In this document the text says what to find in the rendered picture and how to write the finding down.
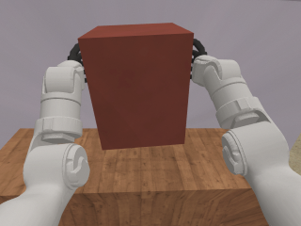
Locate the right robot upper arm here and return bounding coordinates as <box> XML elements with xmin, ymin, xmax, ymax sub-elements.
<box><xmin>221</xmin><ymin>121</ymin><xmax>301</xmax><ymax>226</ymax></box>

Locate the right robot hand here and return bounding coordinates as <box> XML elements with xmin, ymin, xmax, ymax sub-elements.
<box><xmin>190</xmin><ymin>39</ymin><xmax>208</xmax><ymax>79</ymax></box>

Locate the left robot upper arm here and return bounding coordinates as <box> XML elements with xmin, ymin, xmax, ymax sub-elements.
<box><xmin>0</xmin><ymin>143</ymin><xmax>90</xmax><ymax>226</ymax></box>

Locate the pedestal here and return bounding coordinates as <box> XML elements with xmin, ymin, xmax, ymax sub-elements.
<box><xmin>0</xmin><ymin>128</ymin><xmax>269</xmax><ymax>226</ymax></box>

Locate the robot left forearm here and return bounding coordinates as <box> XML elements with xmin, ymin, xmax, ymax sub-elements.
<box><xmin>23</xmin><ymin>60</ymin><xmax>86</xmax><ymax>183</ymax></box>

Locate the left robot hand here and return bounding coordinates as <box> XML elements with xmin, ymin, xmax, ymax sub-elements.
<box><xmin>67</xmin><ymin>43</ymin><xmax>87</xmax><ymax>83</ymax></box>

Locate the robot right forearm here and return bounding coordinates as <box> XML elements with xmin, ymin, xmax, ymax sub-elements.
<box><xmin>191</xmin><ymin>55</ymin><xmax>290</xmax><ymax>162</ymax></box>

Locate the carton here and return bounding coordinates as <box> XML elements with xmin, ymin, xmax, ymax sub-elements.
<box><xmin>78</xmin><ymin>23</ymin><xmax>194</xmax><ymax>151</ymax></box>

